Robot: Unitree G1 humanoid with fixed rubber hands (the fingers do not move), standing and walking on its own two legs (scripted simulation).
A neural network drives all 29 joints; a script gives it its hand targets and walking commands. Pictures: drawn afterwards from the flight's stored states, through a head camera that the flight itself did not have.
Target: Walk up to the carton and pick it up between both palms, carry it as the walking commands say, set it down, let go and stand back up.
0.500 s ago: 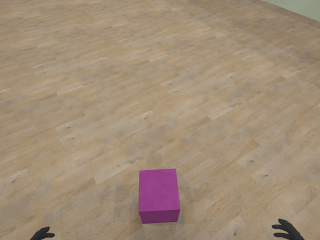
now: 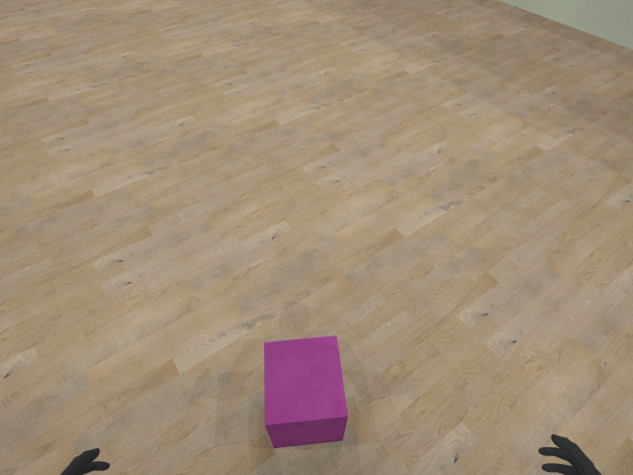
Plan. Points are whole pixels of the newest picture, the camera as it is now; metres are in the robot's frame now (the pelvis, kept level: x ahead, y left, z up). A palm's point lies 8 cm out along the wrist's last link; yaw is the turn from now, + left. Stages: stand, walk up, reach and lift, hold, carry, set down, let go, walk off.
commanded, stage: walk up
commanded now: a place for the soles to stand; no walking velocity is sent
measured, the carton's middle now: (304, 393) +0.43 +0.04 -0.64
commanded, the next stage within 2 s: reach and lift in 1.14 s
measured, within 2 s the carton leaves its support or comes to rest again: neither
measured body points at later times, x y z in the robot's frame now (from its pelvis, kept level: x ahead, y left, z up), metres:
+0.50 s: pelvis +0.00 +0.02 -0.01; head +0.02 +0.01 +0.44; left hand +0.11 +0.36 -0.11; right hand +0.13 -0.31 -0.11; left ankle -0.03 +0.12 -0.73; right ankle +0.04 -0.09 -0.73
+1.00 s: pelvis +0.00 +0.03 +0.01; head +0.01 +0.03 +0.46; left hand +0.15 +0.34 -0.10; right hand +0.11 -0.30 -0.10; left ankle -0.03 +0.12 -0.73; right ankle +0.04 -0.09 -0.73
